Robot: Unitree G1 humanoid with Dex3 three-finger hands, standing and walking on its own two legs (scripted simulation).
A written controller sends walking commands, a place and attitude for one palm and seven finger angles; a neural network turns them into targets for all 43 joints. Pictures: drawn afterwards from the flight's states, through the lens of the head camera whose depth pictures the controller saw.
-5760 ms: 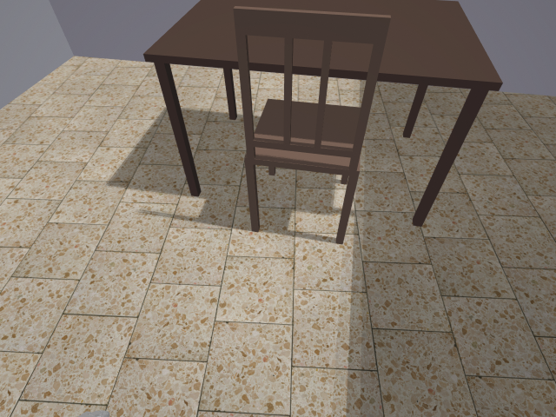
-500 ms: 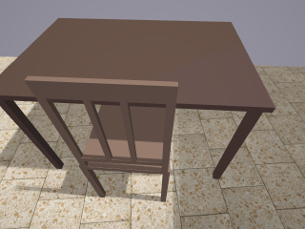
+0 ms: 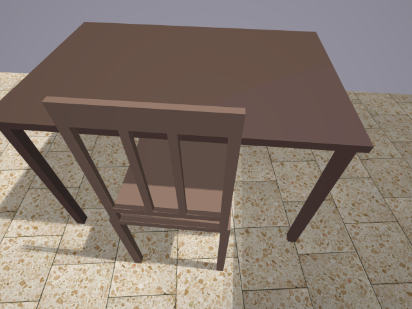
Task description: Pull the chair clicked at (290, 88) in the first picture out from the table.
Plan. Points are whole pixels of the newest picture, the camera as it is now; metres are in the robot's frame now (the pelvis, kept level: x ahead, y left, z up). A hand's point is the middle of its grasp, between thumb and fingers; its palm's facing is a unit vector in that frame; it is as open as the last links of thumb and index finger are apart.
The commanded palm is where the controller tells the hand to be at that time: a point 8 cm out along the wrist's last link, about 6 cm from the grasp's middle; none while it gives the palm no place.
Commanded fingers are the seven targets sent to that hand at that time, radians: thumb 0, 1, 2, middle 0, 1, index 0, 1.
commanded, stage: look again from close up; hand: left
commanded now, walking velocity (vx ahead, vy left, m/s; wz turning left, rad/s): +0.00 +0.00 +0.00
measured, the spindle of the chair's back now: (139, 176) +0.45 +0.21 -0.07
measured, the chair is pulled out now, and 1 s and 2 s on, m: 0.00 0.00 0.00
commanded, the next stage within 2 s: raise the hand toward the chair's back in 0.20 s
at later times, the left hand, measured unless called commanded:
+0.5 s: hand (112, 281) +0.17 +0.19 -0.03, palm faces +0.19 -0.98 -0.11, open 7.6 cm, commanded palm +0.10 +0.23 -0.07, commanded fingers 0.00 0.64 0.79 -0.17 -0.26 -0.17 -0.26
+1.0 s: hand (119, 303) +0.15 +0.18 -0.07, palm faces -0.07 -1.00 -0.04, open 11.6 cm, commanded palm +0.12 +0.24 -0.06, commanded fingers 0.00 0.06 0.54 -0.12 -0.17 -0.12 -0.17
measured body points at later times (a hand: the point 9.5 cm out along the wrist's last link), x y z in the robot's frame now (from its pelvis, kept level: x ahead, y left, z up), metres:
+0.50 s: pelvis -0.03 +0.01 -0.02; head -0.01 +0.00 +0.43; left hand +0.16 +0.24 -0.02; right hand +0.09 -0.25 -0.14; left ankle +0.01 +0.15 -0.74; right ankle -0.05 -0.13 -0.74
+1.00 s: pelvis -0.06 +0.00 -0.12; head +0.01 +0.01 +0.33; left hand +0.15 +0.23 -0.06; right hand +0.15 -0.20 -0.20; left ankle +0.01 +0.15 -0.74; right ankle -0.05 -0.13 -0.74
